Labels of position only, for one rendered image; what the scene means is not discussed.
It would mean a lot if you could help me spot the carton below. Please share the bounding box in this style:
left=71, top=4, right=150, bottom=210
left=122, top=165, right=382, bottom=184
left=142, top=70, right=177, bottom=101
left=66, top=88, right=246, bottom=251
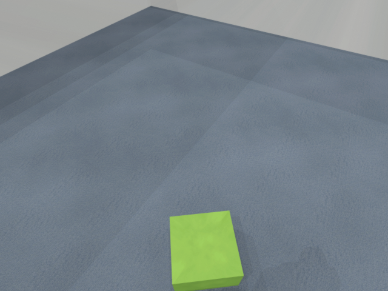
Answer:
left=170, top=210, right=244, bottom=291

